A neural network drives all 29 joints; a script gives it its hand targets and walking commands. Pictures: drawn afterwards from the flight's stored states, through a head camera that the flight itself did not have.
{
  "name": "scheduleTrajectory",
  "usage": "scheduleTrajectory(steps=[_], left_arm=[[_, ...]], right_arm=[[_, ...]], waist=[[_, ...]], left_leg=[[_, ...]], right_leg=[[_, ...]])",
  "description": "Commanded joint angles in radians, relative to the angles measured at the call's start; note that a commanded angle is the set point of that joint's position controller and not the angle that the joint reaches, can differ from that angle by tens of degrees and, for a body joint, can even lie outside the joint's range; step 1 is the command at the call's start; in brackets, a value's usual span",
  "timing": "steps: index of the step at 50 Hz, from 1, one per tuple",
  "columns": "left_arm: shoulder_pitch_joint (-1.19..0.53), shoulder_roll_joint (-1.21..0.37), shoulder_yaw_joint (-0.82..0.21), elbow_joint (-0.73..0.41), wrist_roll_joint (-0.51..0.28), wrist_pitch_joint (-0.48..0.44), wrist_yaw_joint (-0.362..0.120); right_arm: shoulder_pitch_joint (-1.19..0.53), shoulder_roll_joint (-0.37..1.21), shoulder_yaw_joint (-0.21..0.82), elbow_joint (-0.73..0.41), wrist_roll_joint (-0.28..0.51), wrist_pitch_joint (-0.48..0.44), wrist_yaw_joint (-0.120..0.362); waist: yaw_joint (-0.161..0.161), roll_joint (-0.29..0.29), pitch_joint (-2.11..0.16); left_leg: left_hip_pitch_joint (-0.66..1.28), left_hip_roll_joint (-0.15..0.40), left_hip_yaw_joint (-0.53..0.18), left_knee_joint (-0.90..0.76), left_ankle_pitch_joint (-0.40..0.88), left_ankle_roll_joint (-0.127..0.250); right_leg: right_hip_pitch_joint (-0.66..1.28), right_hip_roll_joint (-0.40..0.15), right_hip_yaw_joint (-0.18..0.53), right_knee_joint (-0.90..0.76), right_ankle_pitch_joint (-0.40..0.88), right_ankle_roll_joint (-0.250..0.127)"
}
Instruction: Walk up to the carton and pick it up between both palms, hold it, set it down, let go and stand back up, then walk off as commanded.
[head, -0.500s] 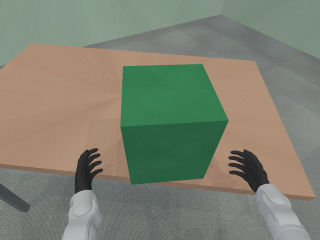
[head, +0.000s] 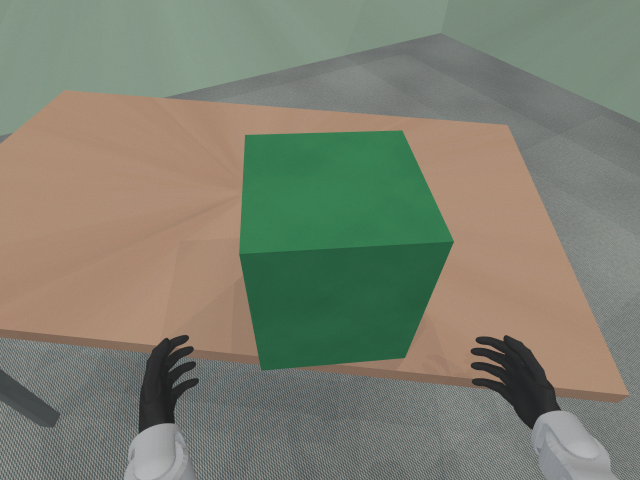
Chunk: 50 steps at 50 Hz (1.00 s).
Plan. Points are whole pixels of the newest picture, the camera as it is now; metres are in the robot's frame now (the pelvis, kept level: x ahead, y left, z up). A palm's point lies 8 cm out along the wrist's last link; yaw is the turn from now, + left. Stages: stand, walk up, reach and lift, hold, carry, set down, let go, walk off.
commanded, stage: set down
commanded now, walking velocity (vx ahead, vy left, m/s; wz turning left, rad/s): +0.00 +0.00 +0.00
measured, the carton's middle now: (330, 253) +0.43 +0.05 +0.04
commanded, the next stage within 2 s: let go in 1.52 s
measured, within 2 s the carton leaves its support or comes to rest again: neither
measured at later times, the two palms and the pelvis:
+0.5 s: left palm (174, 408) +0.20 +0.22 -0.01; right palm (536, 421) +0.24 -0.22 -0.02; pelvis +0.01 +0.00 +0.00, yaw +0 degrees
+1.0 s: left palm (164, 449) +0.16 +0.23 -0.04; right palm (518, 416) +0.24 -0.21 -0.03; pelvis +0.03 +0.01 +0.00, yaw +0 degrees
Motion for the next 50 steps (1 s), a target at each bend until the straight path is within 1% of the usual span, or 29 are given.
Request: scheduleTrajectory(steps=[1, 4, 6, 7, 11, 15, 18, 21, 22, 24, 27, 29, 31, 32, 34, 36, 39, 43, 46, 50], left_arm=[[-0.139, 0.088, -0.086, -0.330, 0.010, -0.120, -0.002], [-0.192, 0.098, -0.096, -0.299, -0.007, -0.128, 0.009], [-0.217, 0.103, -0.098, -0.257, -0.012, -0.120, 0.011], [-0.224, 0.105, -0.099, -0.243, -0.014, -0.114, 0.010], [-0.220, 0.101, -0.090, -0.135, 0.005, -0.072, -0.007], [-0.189, 0.099, -0.072, -0.058, 0.035, -0.025, -0.030], [-0.167, 0.108, -0.059, -0.054, 0.046, -0.010, -0.044], [-0.139, 0.123, -0.045, -0.097, 0.052, -0.026, -0.053], [-0.126, 0.128, -0.044, -0.111, 0.052, -0.036, -0.056], [-0.090, 0.135, -0.041, -0.146, 0.050, -0.064, -0.060], [-0.022, 0.142, -0.040, -0.176, 0.050, -0.113, -0.068], [0.033, 0.142, -0.041, -0.174, 0.053, -0.148, -0.077], [0.073, 0.139, -0.044, -0.153, 0.060, -0.178, -0.087], [0.088, 0.137, -0.046, -0.146, 0.062, -0.192, -0.090], [0.112, 0.135, -0.050, -0.105, 0.068, -0.214, -0.100], [0.122, 0.139, -0.051, -0.057, 0.074, -0.226, -0.111], [0.112, 0.146, -0.054, -0.002, 0.076, -0.229, -0.127], [0.073, 0.167, -0.044, 0.028, 0.069, -0.219, -0.141], [0.035, 0.187, -0.034, 0.015, 0.059, -0.214, -0.140], [-0.012, 0.208, -0.022, 0.028, 0.049, -0.205, -0.142]], right_arm=[[-0.018, -0.292, -0.100, -0.449, 0.053, -0.110, 0.002], [-0.038, -0.270, -0.118, -0.466, 0.043, -0.105, 0.004], [-0.042, -0.256, -0.125, -0.459, 0.034, -0.092, 0.003], [-0.042, -0.252, -0.128, -0.458, 0.032, -0.086, 0.003], [-0.030, -0.236, -0.120, -0.400, 0.017, -0.051, -0.002], [-0.012, -0.231, -0.097, -0.342, 0.010, -0.021, -0.007], [0.005, -0.225, -0.085, -0.334, 0.006, -0.014, -0.015], [0.043, -0.218, -0.083, -0.348, -0.002, -0.028, -0.023], [0.060, -0.213, -0.085, -0.351, -0.006, -0.037, -0.026], [0.098, -0.208, -0.091, -0.355, -0.012, -0.063, -0.031], [0.150, -0.199, -0.088, -0.331, -0.019, -0.110, -0.039], [0.190, -0.189, -0.077, -0.298, -0.020, -0.142, -0.046], [0.219, -0.181, -0.062, -0.244, -0.022, -0.170, -0.050], [0.230, -0.179, -0.054, -0.219, -0.018, -0.183, -0.050], [0.248, -0.171, -0.035, -0.154, -0.015, -0.201, -0.051], [0.256, -0.156, -0.016, -0.099, -0.015, -0.209, -0.053], [0.254, -0.128, -0.001, -0.042, -0.027, -0.206, -0.058], [0.233, -0.091, -0.003, -0.028, -0.055, -0.194, -0.070], [0.208, -0.075, -0.013, -0.049, -0.070, -0.193, -0.079], [0.190, -0.046, -0.019, -0.047, -0.091, -0.173, -0.087]], waist=[[-0.112, -0.052, -0.162], [-0.115, -0.063, -0.132], [-0.117, -0.073, -0.110], [-0.116, -0.076, -0.105], [-0.119, -0.087, -0.059], [-0.114, -0.075, -0.029], [-0.103, -0.063, -0.035], [-0.094, -0.055, -0.071], [-0.095, -0.055, -0.086], [-0.098, -0.056, -0.127], [-0.104, -0.060, -0.194], [-0.110, -0.060, -0.231], [-0.120, -0.052, -0.245], [-0.124, -0.043, -0.249], [-0.134, -0.031, -0.232], [-0.140, -0.022, -0.208], [-0.146, -0.012, -0.169], [-0.146, -0.020, -0.132], [-0.139, -0.028, -0.127], [-0.142, -0.041, -0.095]], left_leg=[[0.172, -0.046, 0.006, -0.126, 0.090, 0.011], [0.150, -0.041, 0.000, -0.123, -0.012, 0.025], [0.138, -0.042, -0.002, -0.118, -0.063, 0.035], [0.137, -0.042, -0.004, -0.117, -0.078, 0.038], [0.136, -0.046, -0.004, -0.117, -0.103, 0.044], [0.146, -0.047, 0.002, -0.125, -0.084, 0.042], [0.155, -0.048, 0.009, -0.124, -0.041, 0.037], [0.165, -0.051, 0.013, -0.115, 0.026, 0.031], [0.167, -0.053, 0.015, -0.111, 0.048, 0.029], [0.167, -0.057, 0.016, -0.104, 0.095, 0.025], [0.159, -0.065, 0.013, -0.093, 0.165, 0.016], [0.155, -0.072, 0.010, -0.085, 0.219, 0.008], [0.157, -0.075, 0.006, -0.082, 0.262, 0.000], [0.162, -0.074, 0.002, -0.082, 0.284, -0.005], [0.173, -0.073, -0.002, -0.082, 0.305, -0.011], [0.183, -0.071, -0.004, -0.084, 0.298, -0.013], [0.198, -0.067, -0.001, -0.095, 0.257, -0.011], [0.202, -0.065, 0.010, -0.111, 0.181, 0.000], [0.195, -0.064, 0.015, -0.115, 0.136, 0.010], [0.177, -0.062, 0.018, -0.121, 0.059, 0.026]], right_leg=[[0.209, -0.095, 0.137, -0.098, -0.106, 0.032], [0.139, -0.110, 0.159, -0.113, -0.290, 0.030], [0.107, -0.121, 0.174, -0.123, -0.373, 0.030], [0.099, -0.125, 0.180, -0.126, -0.396, 0.031], [0.087, -0.140, 0.195, -0.146, -0.443, 0.037], [0.104, -0.144, 0.192, -0.157, -0.409, 0.040], [0.128, -0.142, 0.179, -0.150, -0.332, 0.042], [0.160, -0.135, 0.166, -0.131, -0.219, 0.045], [0.172, -0.134, 0.163, -0.124, -0.177, 0.047], [0.205, -0.131, 0.154, -0.102, -0.063, 0.053], [0.263, -0.126, 0.135, -0.061, 0.154, 0.061], [0.299, -0.120, 0.121, -0.036, 0.305, 0.065], [0.320, -0.115, 0.107, -0.018, 0.427, 0.067], [0.326, -0.111, 0.100, -0.010, 0.477, 0.066], [0.324, -0.107, 0.095, -0.010, 0.522, 0.061], [0.315, -0.108, 0.096, -0.022, 0.505, 0.058], [0.286, -0.110, 0.100, -0.047, 0.417, 0.051], [0.251, -0.119, 0.113, -0.076, 0.258, 0.047], [0.233, -0.127, 0.122, -0.081, 0.176, 0.046], [0.195, -0.144, 0.141, -0.093, 0.043, 0.049]])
